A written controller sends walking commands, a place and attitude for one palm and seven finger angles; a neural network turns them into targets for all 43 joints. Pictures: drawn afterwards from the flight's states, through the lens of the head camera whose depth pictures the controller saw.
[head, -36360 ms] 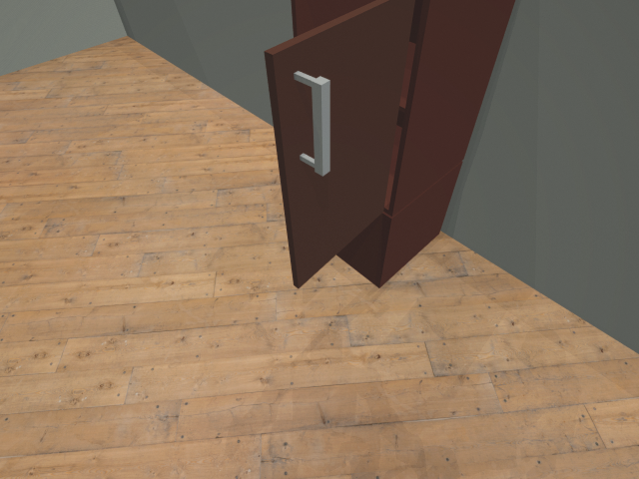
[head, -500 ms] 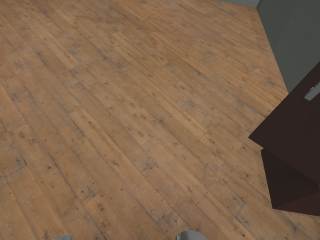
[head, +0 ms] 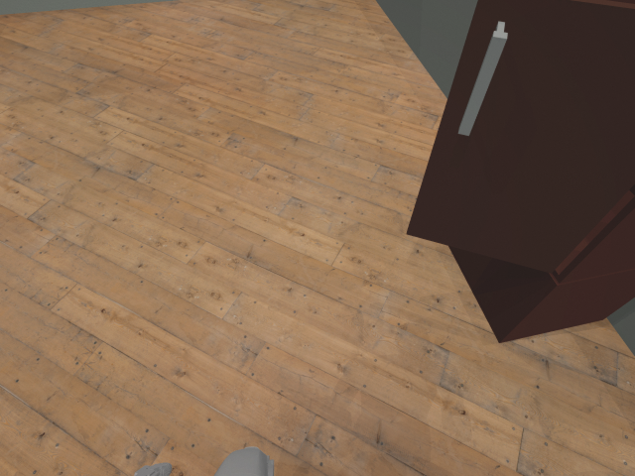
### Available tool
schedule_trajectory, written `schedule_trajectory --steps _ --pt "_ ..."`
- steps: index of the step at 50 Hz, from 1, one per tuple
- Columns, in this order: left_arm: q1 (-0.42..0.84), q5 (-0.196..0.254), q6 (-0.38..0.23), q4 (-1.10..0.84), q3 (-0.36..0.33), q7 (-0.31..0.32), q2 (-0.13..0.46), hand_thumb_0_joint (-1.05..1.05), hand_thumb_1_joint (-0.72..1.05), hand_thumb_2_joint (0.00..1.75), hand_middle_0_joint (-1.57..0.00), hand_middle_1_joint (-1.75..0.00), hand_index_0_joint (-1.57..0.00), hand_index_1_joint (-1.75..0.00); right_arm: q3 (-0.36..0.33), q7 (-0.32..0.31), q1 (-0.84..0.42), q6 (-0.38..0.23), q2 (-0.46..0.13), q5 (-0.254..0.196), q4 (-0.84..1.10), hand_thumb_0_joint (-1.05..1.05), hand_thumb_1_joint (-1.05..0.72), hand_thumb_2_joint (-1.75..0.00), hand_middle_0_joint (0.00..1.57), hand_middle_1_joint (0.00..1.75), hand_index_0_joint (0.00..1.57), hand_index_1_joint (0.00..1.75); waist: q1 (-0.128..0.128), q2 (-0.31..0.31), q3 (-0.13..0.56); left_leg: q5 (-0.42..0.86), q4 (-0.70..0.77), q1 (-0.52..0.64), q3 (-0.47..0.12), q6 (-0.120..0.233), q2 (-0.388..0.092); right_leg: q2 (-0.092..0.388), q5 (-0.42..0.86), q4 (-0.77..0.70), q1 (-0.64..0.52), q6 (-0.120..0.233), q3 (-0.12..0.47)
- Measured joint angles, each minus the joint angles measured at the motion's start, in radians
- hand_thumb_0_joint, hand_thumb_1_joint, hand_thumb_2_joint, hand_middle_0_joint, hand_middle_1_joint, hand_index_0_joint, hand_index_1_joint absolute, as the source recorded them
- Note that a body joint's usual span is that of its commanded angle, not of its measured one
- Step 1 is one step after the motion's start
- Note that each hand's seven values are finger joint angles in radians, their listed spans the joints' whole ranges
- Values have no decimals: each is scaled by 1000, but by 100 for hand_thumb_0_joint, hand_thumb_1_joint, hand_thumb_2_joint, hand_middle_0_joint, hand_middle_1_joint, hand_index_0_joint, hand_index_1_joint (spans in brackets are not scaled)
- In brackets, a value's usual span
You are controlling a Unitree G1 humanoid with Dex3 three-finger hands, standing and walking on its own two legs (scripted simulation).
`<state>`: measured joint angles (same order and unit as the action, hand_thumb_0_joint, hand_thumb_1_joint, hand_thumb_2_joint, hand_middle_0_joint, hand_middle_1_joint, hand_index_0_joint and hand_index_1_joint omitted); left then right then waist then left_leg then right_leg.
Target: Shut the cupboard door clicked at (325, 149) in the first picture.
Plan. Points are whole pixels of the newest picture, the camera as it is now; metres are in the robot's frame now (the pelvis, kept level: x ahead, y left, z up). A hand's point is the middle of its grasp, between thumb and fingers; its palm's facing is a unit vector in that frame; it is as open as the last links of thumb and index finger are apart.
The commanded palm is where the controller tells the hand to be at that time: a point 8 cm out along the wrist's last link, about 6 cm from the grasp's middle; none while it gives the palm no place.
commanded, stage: turn to face it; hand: left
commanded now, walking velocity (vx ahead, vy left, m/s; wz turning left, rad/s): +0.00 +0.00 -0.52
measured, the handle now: (481, 81) +0.69 -0.24 +0.12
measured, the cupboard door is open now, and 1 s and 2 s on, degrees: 58 58 58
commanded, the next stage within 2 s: take the last steps up to it in 0.48 s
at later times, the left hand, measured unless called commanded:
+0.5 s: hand (169, 467) +0.15 +0.22 -0.17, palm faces -0.22 -0.95 -0.21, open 7.4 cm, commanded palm none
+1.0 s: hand (204, 457) +0.17 +0.18 -0.20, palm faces -0.35 -0.93 -0.13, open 7.4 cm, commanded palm none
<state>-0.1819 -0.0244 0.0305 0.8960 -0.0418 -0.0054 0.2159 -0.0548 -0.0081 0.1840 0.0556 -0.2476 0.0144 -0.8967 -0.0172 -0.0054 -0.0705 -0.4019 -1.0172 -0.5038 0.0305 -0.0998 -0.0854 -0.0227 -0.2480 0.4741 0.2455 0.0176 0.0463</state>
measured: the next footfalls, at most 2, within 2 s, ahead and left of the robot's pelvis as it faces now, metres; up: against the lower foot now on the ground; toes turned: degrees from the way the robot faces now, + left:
left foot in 0.16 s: +0.09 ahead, +0.14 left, +0.00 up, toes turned -2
right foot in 0.58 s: +0.00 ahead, -0.10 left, +0.00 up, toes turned -17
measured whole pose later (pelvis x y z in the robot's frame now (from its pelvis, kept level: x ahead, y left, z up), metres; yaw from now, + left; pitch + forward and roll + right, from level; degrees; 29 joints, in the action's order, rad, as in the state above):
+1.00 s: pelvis +0.09 +0.02 -0.01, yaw -21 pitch +1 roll -2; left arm -0.28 -0.04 0.05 1.04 -0.06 -0.03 0.23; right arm -0.03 -0.02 0.29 -0.05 -0.18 0.05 -0.96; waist -0.03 0.06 0.00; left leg -0.33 -0.61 -0.30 0.15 0.03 -0.08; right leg -0.02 -0.45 0.96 0.34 0.03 0.01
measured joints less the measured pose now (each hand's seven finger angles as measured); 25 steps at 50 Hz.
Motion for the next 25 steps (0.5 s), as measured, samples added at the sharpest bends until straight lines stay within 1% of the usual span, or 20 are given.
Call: schedule_trajectory --steps 3,5,7,8,9,10,11,12,14,16,18,20,25 --pt "-14 -4 3 7 -1 -4 0 0 90 90 -20 -30 -20 -30 3 -1 -20 -4 7 -3 12 0 -91 -90 20 30 20 30 13 13 3 -5 107 25 -10 1 14 -9 0 0 2 -8 28" --pt "-22 -6 7 12 -4 -5 3 0 90 90 -21 -30 -20 -30 5 -3 -28 -11 13 -6 18 0 -91 -90 20 30 20 30 22 24 6 -1 206 63 -9 6 29 -13 -8 14 9 -18 49" --pt "-29 -3 14 17 -9 -4 9 0 90 90 -21 -30 -20 -30 10 -6 -29 -24 17 -8 24 0 -91 -90 20 30 20 30 26 35 13 71 352 126 -2 13 44 -18 -27 47 24 -34 69" --pt "-35 0 19 17 -12 -4 12 0 90 90 -21 -30 -20 -30 14 -8 -24 -34 16 -7 29 0 -91 -90 20 30 20 30 26 33 21 129 426 156 -1 35 42 -27 -43 76 39 -42 75" --pt "-31 5 25 21 -16 -4 20 0 90 90 -21 -30 -20 -30 17 -10 -24 -42 22 -3 28 0 -91 -90 20 30 20 30 25 45 19 149 423 153 9 70 45 -27 -105 135 64 -41 78" --pt "-27 6 32 24 -21 -3 27 0 90 90 -20 -30 -20 -30 23 -12 -23 -45 28 3 29 0 -91 -90 20 30 20 30 29 54 14 139 408 154 22 97 43 -28 -182 224 95 -39 69" --pt "-25 4 37 25 -25 -4 35 0 90 90 -20 -30 -20 -30 30 -12 -19 -45 35 8 30 0 -90 -90 20 30 20 30 32 61 10 125 406 162 37 115 36 -28 -229 324 128 -38 52" --pt "-25 1 40 27 -31 -7 41 0 90 90 -20 -30 -20 -30 35 -13 -13 -46 41 12 31 0 -90 -90 20 30 20 30 33 64 9 119 416 173 48 124 29 -26 -245 417 158 -41 34" --pt "-20 -4 44 29 -39 -15 51 0 90 90 -20 -30 -20 -30 42 -17 5 -46 50 17 31 0 -90 -90 21 30 20 30 30 60 9 126 454 197 62 127 16 -15 -234 554 201 -50 -4" --pt "-13 -5 46 28 -44 -20 57 0 90 90 -20 -30 -20 -30 45 -21 20 -46 56 19 24 0 -90 -90 21 30 20 30 28 52 7 147 496 217 73 126 6 1 -207 609 218 -60 -26" --pt "-7 -4 46 26 -45 -21 58 0 91 90 -20 -30 -19 -30 45 -24 34 -47 59 18 12 0 -90 -90 21 30 20 30 25 42 5 161 526 233 84 128 -3 17 -192 597 213 -67 -39" --pt "0 -3 46 27 -44 -21 56 0 91 90 -20 -30 -19 -30 42 -25 46 -48 61 17 -2 0 -90 -90 21 30 20 30 20 32 5 167 543 243 98 127 -11 31 -187 546 195 -70 -48" --pt "22 -2 44 37 -30 -17 37 0 91 90 -20 -30 -19 -30 27 -20 79 -44 57 18 -41 0 -90 -90 21 30 20 30 -4 7 7 154 531 250 131 116 -27 42 -198 345 109 -61 -73"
